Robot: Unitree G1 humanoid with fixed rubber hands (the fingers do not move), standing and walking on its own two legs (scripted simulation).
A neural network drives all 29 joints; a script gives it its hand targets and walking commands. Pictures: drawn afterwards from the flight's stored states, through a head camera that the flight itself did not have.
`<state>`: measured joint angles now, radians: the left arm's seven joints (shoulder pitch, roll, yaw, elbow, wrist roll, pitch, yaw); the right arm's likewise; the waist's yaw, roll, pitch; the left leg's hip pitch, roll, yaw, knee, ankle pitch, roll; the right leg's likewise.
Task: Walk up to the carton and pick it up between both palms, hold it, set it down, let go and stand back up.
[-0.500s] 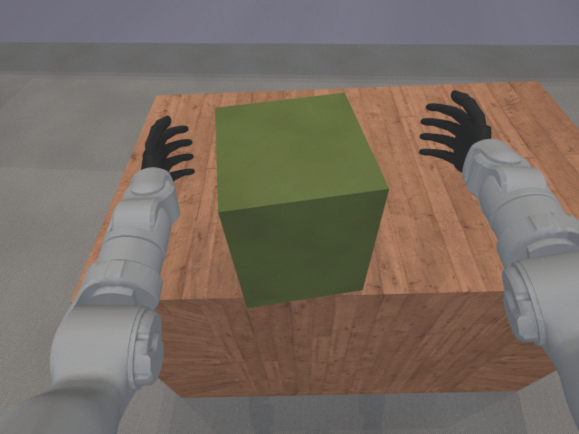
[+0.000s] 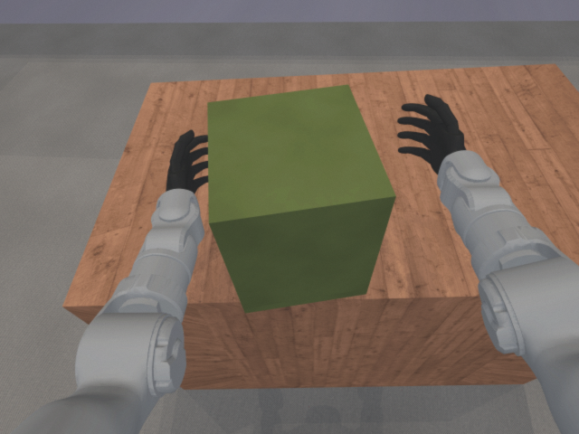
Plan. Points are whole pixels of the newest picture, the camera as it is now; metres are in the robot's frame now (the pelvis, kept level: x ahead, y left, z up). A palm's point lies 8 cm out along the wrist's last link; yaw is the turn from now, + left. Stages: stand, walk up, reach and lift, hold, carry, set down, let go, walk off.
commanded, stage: reach and lift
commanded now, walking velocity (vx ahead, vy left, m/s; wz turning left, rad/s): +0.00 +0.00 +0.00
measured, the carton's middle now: (293, 206) +0.43 +0.04 +0.05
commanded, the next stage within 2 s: none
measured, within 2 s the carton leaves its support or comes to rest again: leaves its support in 1.58 s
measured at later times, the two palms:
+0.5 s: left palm (192, 188) +0.41 +0.17 +0.11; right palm (412, 170) +0.44 -0.12 +0.12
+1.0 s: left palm (196, 186) +0.41 +0.17 +0.11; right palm (413, 167) +0.45 -0.13 +0.12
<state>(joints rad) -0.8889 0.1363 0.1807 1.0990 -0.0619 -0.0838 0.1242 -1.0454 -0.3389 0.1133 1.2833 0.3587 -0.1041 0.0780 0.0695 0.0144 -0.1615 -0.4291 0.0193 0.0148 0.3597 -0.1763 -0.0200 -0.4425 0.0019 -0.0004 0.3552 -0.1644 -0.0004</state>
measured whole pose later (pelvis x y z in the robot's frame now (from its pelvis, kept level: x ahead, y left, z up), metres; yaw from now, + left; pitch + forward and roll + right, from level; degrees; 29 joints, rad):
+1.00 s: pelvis -0.01 +0.00 +0.00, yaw +0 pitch +14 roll +0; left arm -0.93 0.04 0.29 1.10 0.06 -0.03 0.23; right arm -1.04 -0.19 0.03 1.28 0.15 -0.02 -0.04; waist 0.07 0.01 -0.18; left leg -0.43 0.02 0.01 0.36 -0.17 -0.02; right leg -0.44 0.00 0.00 0.36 -0.15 0.00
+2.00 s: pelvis -0.03 +0.01 +0.00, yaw +0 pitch +6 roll -1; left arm -0.88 -0.05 0.44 0.95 0.29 0.15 0.18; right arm -0.96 -0.10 -0.36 1.19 -0.18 -0.01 0.01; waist 0.07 0.01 -0.16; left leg -0.31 0.02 0.02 0.36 -0.16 -0.01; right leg -0.30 0.00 0.00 0.30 -0.12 0.00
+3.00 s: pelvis -0.04 +0.01 +0.00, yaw +0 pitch +0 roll -1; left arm -0.92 0.03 0.30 0.79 0.21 0.48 0.14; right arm -0.97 -0.08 -0.24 1.03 0.04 0.26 -0.08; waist 0.07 0.01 -0.14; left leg -0.20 0.02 0.02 0.36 -0.16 0.00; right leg -0.18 0.00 0.00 0.29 -0.11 0.00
